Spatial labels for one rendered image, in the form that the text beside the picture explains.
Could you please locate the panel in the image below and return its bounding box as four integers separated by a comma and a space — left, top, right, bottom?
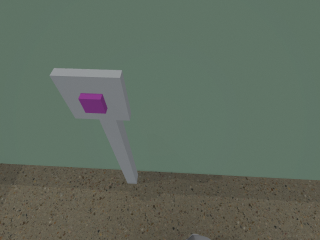
49, 68, 138, 184

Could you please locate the button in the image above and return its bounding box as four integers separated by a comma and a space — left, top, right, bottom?
78, 93, 108, 114

